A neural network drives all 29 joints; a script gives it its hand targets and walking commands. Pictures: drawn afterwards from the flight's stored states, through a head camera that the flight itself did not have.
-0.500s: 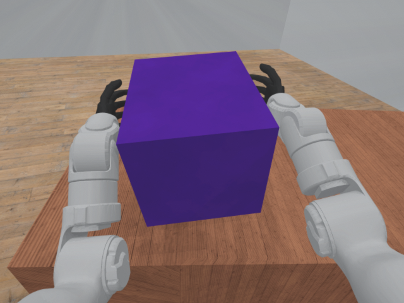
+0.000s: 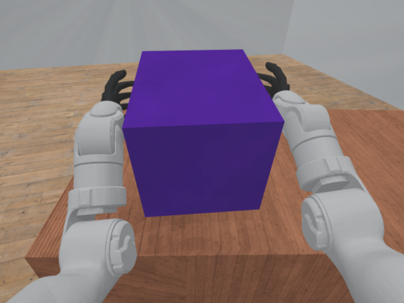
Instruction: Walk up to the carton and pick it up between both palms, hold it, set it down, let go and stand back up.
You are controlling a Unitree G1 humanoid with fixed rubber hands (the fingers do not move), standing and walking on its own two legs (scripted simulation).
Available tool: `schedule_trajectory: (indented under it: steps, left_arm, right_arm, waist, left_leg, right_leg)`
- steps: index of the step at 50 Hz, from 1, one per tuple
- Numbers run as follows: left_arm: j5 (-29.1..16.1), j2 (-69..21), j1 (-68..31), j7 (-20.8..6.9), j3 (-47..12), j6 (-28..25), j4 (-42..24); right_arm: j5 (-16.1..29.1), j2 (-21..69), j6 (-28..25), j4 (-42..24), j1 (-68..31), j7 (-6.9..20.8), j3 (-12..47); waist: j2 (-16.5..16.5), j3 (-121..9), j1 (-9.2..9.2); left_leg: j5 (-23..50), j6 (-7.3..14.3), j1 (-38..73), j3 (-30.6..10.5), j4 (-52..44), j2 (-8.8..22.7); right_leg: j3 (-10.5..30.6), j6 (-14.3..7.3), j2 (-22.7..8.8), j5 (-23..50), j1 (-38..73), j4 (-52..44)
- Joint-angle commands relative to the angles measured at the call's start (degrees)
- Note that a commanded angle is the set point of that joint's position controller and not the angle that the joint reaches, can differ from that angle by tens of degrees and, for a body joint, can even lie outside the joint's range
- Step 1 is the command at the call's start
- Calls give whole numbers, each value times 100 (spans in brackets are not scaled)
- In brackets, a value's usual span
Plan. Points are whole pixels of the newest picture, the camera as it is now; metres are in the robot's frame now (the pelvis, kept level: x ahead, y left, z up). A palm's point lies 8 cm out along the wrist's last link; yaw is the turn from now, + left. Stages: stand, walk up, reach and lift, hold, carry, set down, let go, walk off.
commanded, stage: hold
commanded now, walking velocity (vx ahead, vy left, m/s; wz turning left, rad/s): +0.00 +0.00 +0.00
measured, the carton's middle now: (197, 126) +0.38 +0.00 +0.23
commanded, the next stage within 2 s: none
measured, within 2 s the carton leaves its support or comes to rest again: neither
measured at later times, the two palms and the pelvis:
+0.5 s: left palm (117, 119) +0.38 +0.16 +0.24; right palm (271, 103) +0.40 -0.15 +0.27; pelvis +0.03 +0.00 +0.00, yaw +1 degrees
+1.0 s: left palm (109, 108) +0.37 +0.16 +0.28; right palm (276, 97) +0.38 -0.15 +0.29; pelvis -0.01 +0.00 +0.00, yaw +0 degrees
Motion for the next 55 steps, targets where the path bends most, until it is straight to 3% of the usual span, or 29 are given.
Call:
schedule_trajectory:
  steps: [1,2,7,10,12,15,18,19,24,25,26,27,30,32,33,34,35,36,37,38,40,41,44,46,50,51,52,54,55]
  left_arm:
    - [-981,-3062,-5046,-752,-1921,-614,23]
    - [-1022,-3167,-4970,-734,-2009,-660,-64]
    - [-1135,-3116,-4950,-673,-1960,-764,180]
    - [-1229,-3088,-4965,-671,-2102,-794,-195]
    - [-1200,-2959,-4676,-678,-2043,-736,-146]
    - [-1090,-2923,-4374,-776,-2083,-666,-693]
    - [-1281,-3098,-4278,-792,-2646,-620,-2061]
    - [-1227,-3131,-4291,-780,-2742,-564,-2274]
    - [-1075,-2848,-3742,-899,-2694,-246,-2461]
    - [-1084,-2997,-3734,-895,-2850,-236,-2816]
    - [-1141,-2934,-3748,-915,-2954,-225,-2978]
    - [-1260,-3060,-3647,-892,-3126,-212,-3422]
    - [-1111,-2768,-3336,-931,-2798,-32,-2718]
    - [-939,-2563,-3206,-1019,-2465,52,-2278]
    - [-796,-2501,-3204,-1060,-2258,73,-1952]
    - [-759,-2547,-3332,-1147,-2237,63,-1629]
    - [-813,-2609,-3577,-1179,-2205,-19,-1734]
    - [-749,-2636,-3699,-1196,-2156,-16,-1135]
    - [-860,-2828,-4187,-1169,-2371,-163,-1593]
    - [-965,-2879,-4285,-1129,-2387,-188,-1182]
    - [-1086,-3076,-4518,-1069,-2433,-334,-1018]
    - [-1228,-3285,-4678,-986,-2643,-423,-1356]
    - [-1129,-3222,-4865,-873,-2403,-505,-690]
    - [-1037,-3207,-4785,-829,-2171,-532,-162]
    - [-1102,-3302,-5023,-685,-2081,-689,120]
    - [-1090,-3326,-5081,-660,-2048,-696,311]
    - [-1103,-3240,-5102,-637,-1987,-733,319]
    - [-1206,-3284,-5182,-590,-2178,-819,-113]
    - [-1195,-3209,-5163,-598,-2035,-817,14]
  right_arm:
    - [743,3930,-175,-952,-4487,944,1159]
    - [744,3872,-226,-947,-4455,945,1141]
    - [831,3867,-242,-832,-4355,826,1102]
    - [1007,3842,-178,-797,-4128,707,1207]
    - [1161,3787,-143,-1055,-4028,630,1342]
    - [1411,3826,-95,-1538,-3751,492,1685]
    - [1733,3865,-105,-2396,-3433,371,2107]
    - [1755,3819,-62,-2574,-3380,347,2123]
    - [1684,3782,119,-3005,-3063,239,2221]
    - [1705,3908,113,-3274,-3164,256,2333]
    - [1699,3899,150,-3337,-3037,226,2332]
    - [1850,4010,100,-3867,-3165,218,2534]
    - [1733,3851,226,-3938,-3247,145,2556]
    - [1534,3739,319,-3617,-3119,138,2359]
    - [1429,3735,357,-3416,-3190,192,2306]
    - [1185,3762,412,-2944,-3094,228,2047]
    - [1143,3811,374,-2721,-3121,334,1942]
    - [1006,3727,390,-2219,-3167,409,1776]
    - [934,3796,300,-2140,-3221,514,1656]
    - [862,3814,236,-1986,-3322,577,1529]
    - [798,3873,89,-1843,-3785,683,1396]
    - [853,3883,-39,-1996,-3989,742,1493]
    - [763,3825,-81,-1577,-4058,811,1199]
    - [670,3787,-106,-1141,-4173,854,1127]
    - [738,3778,-228,-794,-4502,999,1055]
    - [693,3683,-236,-663,-4564,1008,939]
    - [791,3762,-258,-585,-4565,1013,1005]
    - [850,3796,-292,-684,-4437,970,1100]
    - [875,3808,-241,-580,-4337,913,1094]
  waist:
    - [-4,-1248,165]
    - [169,-1382,143]
    - [55,-1548,39]
    - [261,-1850,-89]
    - [193,-1757,-69]
    - [201,-1904,-88]
    - [620,-2714,-228]
    - [761,-2793,-268]
    - [377,-1975,-276]
    - [460,-2227,-209]
    - [502,-2328,-312]
    - [426,-2763,-235]
    - [-13,-2071,-189]
    - [-285,-1413,-197]
    - [-191,-1067,-44]
    - [-227,-689,-155]
    - [-80,-880,-100]
    - [-33,-422,-176]
    - [160,-959,-177]
    - [74,-986,-234]
    - [155,-1295,-160]
    - [324,-1709,-98]
    - [332,-1622,-148]
    - [265,-1235,-17]
    - [347,-1531,175]
    - [252,-1376,61]
    - [269,-1444,122]
    - [280,-1859,83]
    - [194,-1674,58]
  left_leg:
    - [-852,64,93,-149,-466,-230]
    - [-821,65,114,-190,-438,-226]
    - [-547,40,184,-176,-273,-281]
    - [36,-70,427,-200,-82,-264]
    - [487,-82,456,-179,-36,-319]
    - [1221,-180,666,-194,152,-350]
    - [2376,-406,1030,-272,484,-407]
    - [2552,-448,1137,-296,497,-404]
    - [2261,-310,924,-357,332,-469]
    - [2465,-373,1087,-347,350,-454]
    - [2487,-393,1132,-304,374,-473]
    - [2799,-406,1234,-364,482,-486]
    - [2288,-299,1013,-320,345,-524]
    - [1495,-172,855,-253,57,-458]
    - [1098,-151,734,-160,-84,-412]
    - [612,-89,550,-148,-188,-412]
    - [462,-106,723,-129,-251,-341]
    - [101,-66,493,-111,-350,-321]
    - [67,-137,671,-140,-398,-279]
    - [-107,-96,545,-108,-428,-262]
    - [-192,-91,575,-148,-403,-246]
    - [31,-148,636,-179,-319,-273]
    - [-333,-91,564,-152,-399,-256]
    - [-819,5,200,-163,-473,-246]
    - [-879,-38,192,-187,-452,-138]
    - [-989,-9,140,-186,-448,-193]
    - [-895,2,141,-216,-415,-172]
    - [-382,-66,334,-221,-257,-174]
    - [-344,-15,260,-203,-230,-219]
  right_leg:
    - [209,162,276,-826,-147,-420]
    - [251,121,267,-770,-136,-362]
    - [257,226,293,-321,-70,-279]
    - [227,242,318,387,122,-177]
    - [265,310,303,980,287,-160]
    - [262,420,345,2029,733,9]
    - [254,420,390,3363,1249,223]
    - [146,427,450,3396,1296,207]
    - [188,481,385,3461,1332,137]
    - [116,456,428,3524,1333,150]
    - [141,473,378,3731,1429,191]
    - [146,484,422,4221,1683,277]
    - [179,544,383,3994,1626,185]
    - [150,577,324,2964,1215,-7]
    - [167,543,280,2387,918,-107]
    - [162,475,264,1686,698,-202]
    - [143,395,293,1097,474,-233]
    - [148,308,237,446,208,-353]
    - [121,237,284,106,167,-331]
    - [118,227,264,-62,98,-369]
    - [113,193,277,-264,19,-390]
    - [144,128,306,-76,115,-298]
    - [164,151,290,-376,-71,-412]
    - [184,139,263,-758,-266,-413]
    - [193,40,245,-952,-302,-376]
    - [208,54,280,-1005,-376,-381]
    - [232,58,282,-926,-282,-395]
    - [218,76,289,-338,-73,-239]
    - [263,140,297,-183,-115,-233]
